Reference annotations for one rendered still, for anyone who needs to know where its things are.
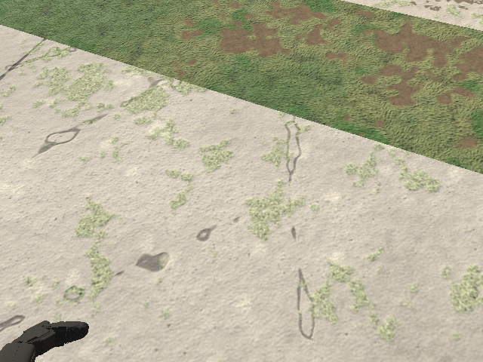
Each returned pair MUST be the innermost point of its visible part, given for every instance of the left robot hand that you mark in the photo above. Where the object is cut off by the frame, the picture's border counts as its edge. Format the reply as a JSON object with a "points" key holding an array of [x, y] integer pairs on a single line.
{"points": [[41, 338]]}

